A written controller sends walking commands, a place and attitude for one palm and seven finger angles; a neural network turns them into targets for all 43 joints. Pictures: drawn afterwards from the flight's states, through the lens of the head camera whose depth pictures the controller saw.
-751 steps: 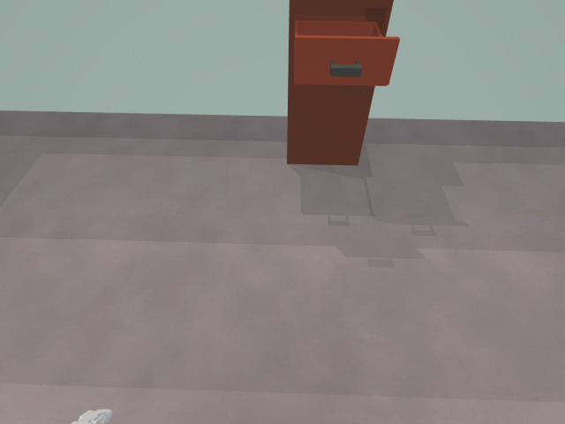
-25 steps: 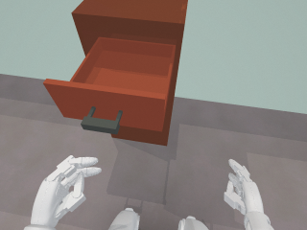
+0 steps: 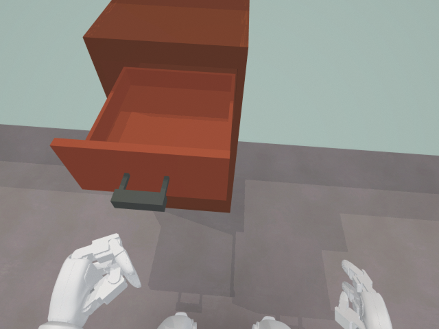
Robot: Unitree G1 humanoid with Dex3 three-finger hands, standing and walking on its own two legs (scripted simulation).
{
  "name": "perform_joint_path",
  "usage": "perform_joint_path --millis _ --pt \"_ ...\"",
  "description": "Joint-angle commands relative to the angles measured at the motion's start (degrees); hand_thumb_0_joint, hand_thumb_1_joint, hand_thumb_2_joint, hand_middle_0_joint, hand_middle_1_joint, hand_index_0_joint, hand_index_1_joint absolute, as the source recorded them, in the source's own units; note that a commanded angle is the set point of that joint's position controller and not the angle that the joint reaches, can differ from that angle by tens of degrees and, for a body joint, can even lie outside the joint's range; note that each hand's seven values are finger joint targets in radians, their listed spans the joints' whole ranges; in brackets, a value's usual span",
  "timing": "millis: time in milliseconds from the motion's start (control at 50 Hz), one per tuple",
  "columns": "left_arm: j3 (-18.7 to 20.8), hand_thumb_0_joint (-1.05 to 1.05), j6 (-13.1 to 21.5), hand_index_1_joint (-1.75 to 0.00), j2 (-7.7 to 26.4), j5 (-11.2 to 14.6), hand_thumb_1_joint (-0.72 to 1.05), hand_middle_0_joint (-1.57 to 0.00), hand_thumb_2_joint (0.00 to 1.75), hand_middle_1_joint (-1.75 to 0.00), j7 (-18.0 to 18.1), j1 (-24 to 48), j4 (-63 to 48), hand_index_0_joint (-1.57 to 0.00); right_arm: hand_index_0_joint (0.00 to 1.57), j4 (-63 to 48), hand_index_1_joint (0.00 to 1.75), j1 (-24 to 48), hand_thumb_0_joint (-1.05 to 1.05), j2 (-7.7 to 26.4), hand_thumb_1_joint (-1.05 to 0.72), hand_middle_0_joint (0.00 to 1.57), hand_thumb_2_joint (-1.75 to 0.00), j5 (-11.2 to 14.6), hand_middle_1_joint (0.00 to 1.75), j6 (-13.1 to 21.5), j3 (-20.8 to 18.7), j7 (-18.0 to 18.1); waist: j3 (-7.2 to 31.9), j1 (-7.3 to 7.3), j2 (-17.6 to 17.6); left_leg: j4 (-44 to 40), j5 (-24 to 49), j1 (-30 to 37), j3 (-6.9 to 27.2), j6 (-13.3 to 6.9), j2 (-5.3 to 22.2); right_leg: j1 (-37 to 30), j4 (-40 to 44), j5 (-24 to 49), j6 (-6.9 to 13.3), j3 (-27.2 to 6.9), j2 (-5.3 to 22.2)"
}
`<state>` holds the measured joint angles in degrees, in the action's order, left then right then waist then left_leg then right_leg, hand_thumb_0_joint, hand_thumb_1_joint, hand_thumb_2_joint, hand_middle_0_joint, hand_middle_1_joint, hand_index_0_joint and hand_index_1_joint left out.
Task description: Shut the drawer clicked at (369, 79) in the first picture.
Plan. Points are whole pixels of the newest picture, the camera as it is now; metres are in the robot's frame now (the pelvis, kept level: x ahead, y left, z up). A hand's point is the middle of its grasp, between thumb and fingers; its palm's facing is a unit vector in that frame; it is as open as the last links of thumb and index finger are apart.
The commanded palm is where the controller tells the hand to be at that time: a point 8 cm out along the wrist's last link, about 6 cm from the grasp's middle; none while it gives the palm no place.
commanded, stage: raise the hand and make a fist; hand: left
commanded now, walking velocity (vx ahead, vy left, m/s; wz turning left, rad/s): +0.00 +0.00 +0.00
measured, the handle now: (142, 189) +0.38 +0.18 +0.00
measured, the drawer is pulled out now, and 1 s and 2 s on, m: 0.29 0.29 0.29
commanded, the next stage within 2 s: bring the fist close to the handle in 0.82 s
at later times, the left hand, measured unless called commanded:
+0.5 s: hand (118, 270) +0.19 +0.15 +0.10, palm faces -0.02 -1.00 -0.07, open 3.3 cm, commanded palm +0.16 +0.21 +0.10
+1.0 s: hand (116, 276) +0.19 +0.15 +0.09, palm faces -0.01 -1.00 -0.08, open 3.3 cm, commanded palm +0.16 +0.21 +0.09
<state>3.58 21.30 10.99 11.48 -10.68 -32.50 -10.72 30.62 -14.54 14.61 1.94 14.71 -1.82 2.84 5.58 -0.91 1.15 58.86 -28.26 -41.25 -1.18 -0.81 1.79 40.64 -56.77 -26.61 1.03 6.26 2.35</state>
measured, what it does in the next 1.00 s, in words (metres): stands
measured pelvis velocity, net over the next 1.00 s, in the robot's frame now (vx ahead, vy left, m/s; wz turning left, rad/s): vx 0.01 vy -0.02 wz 0.01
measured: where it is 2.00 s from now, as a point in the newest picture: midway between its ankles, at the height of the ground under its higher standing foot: outside the picture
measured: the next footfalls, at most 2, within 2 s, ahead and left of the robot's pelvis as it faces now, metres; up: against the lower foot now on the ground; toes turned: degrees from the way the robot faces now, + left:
none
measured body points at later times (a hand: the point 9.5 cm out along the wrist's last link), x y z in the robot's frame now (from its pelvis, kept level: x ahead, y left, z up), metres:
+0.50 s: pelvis +0.02 +0.00 +0.01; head +0.04 +0.00 +0.46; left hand +0.19 +0.21 +0.10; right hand +0.21 -0.21 -0.05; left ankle +0.01 +0.11 -0.68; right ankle +0.02 -0.11 -0.68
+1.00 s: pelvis +0.01 -0.02 +0.02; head +0.03 -0.03 +0.47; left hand +0.18 +0.21 +0.10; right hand +0.20 -0.24 -0.05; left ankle +0.01 +0.11 -0.68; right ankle +0.02 -0.11 -0.68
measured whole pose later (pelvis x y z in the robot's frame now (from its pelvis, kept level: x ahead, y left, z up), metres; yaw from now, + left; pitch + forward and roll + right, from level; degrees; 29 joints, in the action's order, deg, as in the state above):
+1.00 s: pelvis +0.01 -0.02 +0.02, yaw +1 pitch +7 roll -1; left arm 6.4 17.8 11.9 13.5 -13.4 -33.8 -12.9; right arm 30.5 -13.7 13.2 2.4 14.1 0.6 2.8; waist 5.6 0.1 2.6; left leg 52.8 -26.5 -33.8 -0.2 0.5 2.1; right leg 33.1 -51.3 -25.6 2.0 7.3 1.6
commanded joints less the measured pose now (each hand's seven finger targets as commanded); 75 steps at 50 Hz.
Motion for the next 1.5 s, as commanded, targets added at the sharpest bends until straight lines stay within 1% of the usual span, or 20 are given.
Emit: perform_joint_path --millis 0,100,140,260,320,400,460,660,720,760,800,960,1000,1060,1140,1260,1300,1360,1440,1480 --pt "2.31 0.0 2.71 -1.49 4.17 0.28 0.9 -1.3 0.9 -1.49 1.07 -0.46 -14.46 -1.3 0.2 -11.06 0.3 4.17 0.0 4.78 -0.9 0.2 -0.9 -0.15 0.3 2.12 -1.15 -0.21 9.41 0.76 1.25 -10.89 14.78 7.33 2.92 -0.49 -1.44 -7.39 8.39 10.76 0.15 -1.26 -2.25" --pt "1.11 0.0 0.11 -1.6 3.39 -0.3 0.9 -1.4 0.9 -1.6 0.84 -2.74 -16.83 -1.4 0.2 -12.43 0.3 4.0 0.0 4.52 -0.9 0.2 -0.9 -0.07 0.3 0.62 -0.83 -0.58 10.16 1.21 1.65 -11.38 19.1 9.8 3.04 -0.33 -1.15 -9.23 8.49 14.97 0.08 -0.81 -2.36" --pt "-0.81 0.0 -0.92 -1.6 2.45 -0.62 0.9 -1.4 0.9 -1.6 0.61 -1.72 -17.82 -1.4 0.2 -13.13 0.3 4.25 0.0 4.49 -0.9 0.2 -0.9 -0.01 0.3 0.2 -0.36 -0.75 8.18 0.61 1.21 -11.82 18.75 9.81 3.4 -0.27 -1.0 -8.6 8.7 14.58 -0.02 -0.49 -2.46" --pt "1.31 0.0 -2.7 -1.6 4.52 -1.02 0.9 -1.4 0.9 -1.6 1.42 -1.05 -19.24 -1.4 0.2 -13.49 0.3 4.84 0.0 4.4 -0.9 0.2 -0.9 -0.05 0.3 -0.97 0.31 -0.59 6.86 0.94 0.59 -12.56 16.99 9.67 3.59 -0.26 -1.04 -9.46 9.44 13.45 0.09 -0.52 -2.61" --pt "0.19 0.0 -2.78 -1.6 3.22 -0.52 0.9 -1.4 0.9 -1.6 1.23 -1.69 -21.27 -1.4 0.2 -14.0 0.3 4.24 0.0 4.02 -0.9 0.2 -0.9 0.02 0.3 -0.73 0.63 -0.65 8.25 1.04 1.56 -12.86 18.03 10.93 3.53 -0.19 -1.16 -10.53 9.82 14.52 0.06 -0.53 -2.44" --pt "1.63 0.0 -3.16 -1.6 4.44 -0.19 0.9 -1.4 0.9 -1.6 1.02 -2.65 -21.29 -1.4 0.2 -13.24 0.3 4.23 0.0 4.01 -0.9 0.2 -0.9 0.19 0.3 -0.36 0.42 -0.5 8.81 1.12 0.06 -13.21 18.54 11.29 3.39 -0.29 -1.11 -12.09 10.73 15.61 -0.02 -0.77 -2.34" --pt "0.91 0.0 -3.7 -1.6 3.39 -0.08 0.9 -1.4 0.9 -1.6 0.6 -3.16 -19.26 -1.4 0.2 -12.89 0.3 5.19 0.0 4.31 -0.9 0.2 -0.9 0.24 0.3 -0.08 0.38 -0.4 6.14 0.74 -1.34 -13.32 17.28 10.0 3.33 -0.37 -1.26 -11.55 11.46 14.84 -0.17 -0.83 -2.3" --pt "5.64 0.0 -1.01 -1.6 6.49 1.14 0.9 -1.4 0.9 -1.6 0.78 -3.27 -18.18 -1.4 0.2 -11.26 0.3 5.26 0.0 4.27 -0.9 0.2 -0.9 0.27 0.3 1.11 -0.14 -0.06 5.83 1.35 -0.89 -13.41 14.84 8.92 2.37 -0.48 -1.82 -12.9 13.47 12.26 0.0 -2.56 -2.0" --pt "4.56 0.0 -0.37 -1.6 5.06 1.96 0.9 -1.4 0.9 -1.6 -0.44 -4.17 -17.83 -1.4 0.2 -11.28 0.3 5.13 0.0 4.2 -0.9 0.2 -0.9 0.49 0.3 1.72 -0.27 -0.2 6.57 1.21 0.54 -13.31 15.44 9.58 1.96 -0.44 -2.03 -13.27 13.61 13.54 -0.15 -2.77 -1.81" --pt "5.73 0.0 -0.6 -1.6 6.14 2.16 0.9 -1.4 0.9 -1.6 -0.7 -3.47 -16.22 -1.4 0.2 -10.63 0.3 5.68 0.0 4.41 -0.9 0.2 -0.9 0.48 0.3 1.82 -0.28 -0.08 5.09 0.84 -1.6 -13.08 14.07 8.42 2.04 -0.58 -2.07 -12.93 14.76 11.82 -0.31 -3.49 -1.73" --pt "5.76 0.0 -0.28 -1.6 6.22 2.49 0.9 -1.4 0.9 -1.6 -1.39 -2.74 -16.42 -1.4 0.2 -10.56 0.3 5.37 0.0 4.45 -0.9 0.2 -0.9 0.47 0.3 2.1 -0.29 0.05 5.68 0.93 -0.21 -13.14 13.81 8.89 1.87 -0.55 -2.24 -13.14 15.1 11.45 -0.34 -4.06 -1.56" --pt "8.06 0.0 0.22 -1.6 7.13 3.5 0.9 -1.4 0.9 -1.6 -2.94 1.0 -10.74 -1.4 0.2 -8.82 0.3 5.88 0.0 4.81 -0.9 0.2 -0.9 0.4 0.3 2.49 -0.21 0.52 3.77 0.31 -2.92 -12.38 12.57 7.28 1.95 -0.54 -2.45 -12.23 16.48 9.37 -0.65 -5.38 -1.38" --pt "6.17 0.0 0.7 -1.6 5.56 3.53 0.9 -1.4 0.9 -1.6 -3.73 2.31 -9.9 -1.4 0.2 -9.14 0.3 5.54 0.0 4.81 -0.9 0.2 -0.9 0.29 0.3 2.57 -0.04 0.42 4.05 -0.02 -2.0 -12.21 12.37 7.19 1.91 -0.5 -2.63 -11.48 15.71 9.37 -0.62 -4.96 -1.41" --pt "8.39 0.0 1.51 -1.6 7.83 3.43 0.9 -1.4 0.9 -1.6 -4.05 4.83 -7.56 -1.4 0.2 -8.48 0.3 5.59 0.0 5.26 -0.9 0.2 -0.9 0.09 0.3 2.5 -0.15 0.6 5.08 0.05 -2.51 -11.25 12.24 6.13 2.01 -0.52 -2.56 -11.09 15.25 8.59 -0.56 -5.55 -1.41" --pt "6.25 0.0 3.0 -1.6 6.34 3.55 0.9 -1.4 0.9 -1.6 -4.55 9.43 -7.49 -1.4 0.2 -8.6 0.3 4.95 0.0 5.29 -0.9 0.2 -0.9 0.04 0.3 3.03 0.04 0.54 7.61 -0.35 1.37 -10.43 12.43 6.83 2.03 -0.46 -2.65 -9.7 13.23 9.19 -0.27 -4.9 -1.46" --pt "7.02 0.0 2.79 -1.6 7.05 2.42 0.9 -1.4 0.9 -1.6 -3.35 11.45 -2.18 -1.4 0.2 -8.25 0.3 4.82 0.0 5.76 -0.9 0.2 -0.9 -0.36 0.3 2.21 -0.31 0.31 9.0 -0.06 -1.94 -9.29 13.04 4.14 2.34 -0.46 -2.43 -8.26 10.53 10.36 -0.29 -4.02 -1.78" --pt "6.84 0.0 2.94 -1.6 6.6 2.43 0.9 -1.4 0.9 -1.6 -3.19 12.06 -2.23 -1.4 0.2 -8.68 0.3 4.61 0.0 5.7 -0.9 0.2 -0.9 -0.42 0.3 1.89 -0.39 0.12 10.51 0.3 0.08 -8.77 13.24 3.95 2.05 -0.39 -2.54 -7.93 9.63 10.81 -0.23 -4.07 -1.64" --pt "7.44 0.0 3.26 -1.6 7.5 1.9 0.9 -1.4 0.9 -1.6 -2.59 15.71 -0.21 -1.4 0.2 -8.48 0.3 4.7 0.0 6.05 -0.9 0.2 -0.9 -0.55 0.3 1.35 -0.31 0.19 9.95 -0.15 -1.04 -7.89 12.35 1.92 2.14 -0.38 -2.32 -6.4 8.66 9.48 -0.2 -4.1 -1.68" --pt "6.72 0.0 4.51 -1.6 6.37 2.18 0.9 -1.4 0.9 -1.6 -2.4 15.28 0.21 -1.4 0.2 -8.67 0.3 4.02 0.0 5.87 -0.9 0.2 -0.9 -0.73 0.3 1.33 -0.51 -0.23 13.74 0.33 0.56 -6.6 14.53 2.13 2.08 -0.2 -2.25 -6.09 6.27 12.44 0.02 -3.66 -1.73" --pt "5.25 0.0 4.79 -1.6 5.25 1.83 0.9 -1.4 0.9 -1.6 -2.4 16.45 0.77 -1.4 0.2 -8.69 0.3 3.84 0.0 6.0 -0.9 0.2 -0.9 -0.9 0.3 1.08 -0.62 -0.39 14.11 -0.26 -0.54 -5.62 15.01 1.35 2.26 -0.31 -2.11 -4.62 5.05 13.21 -0.12 -3.38 -1.78"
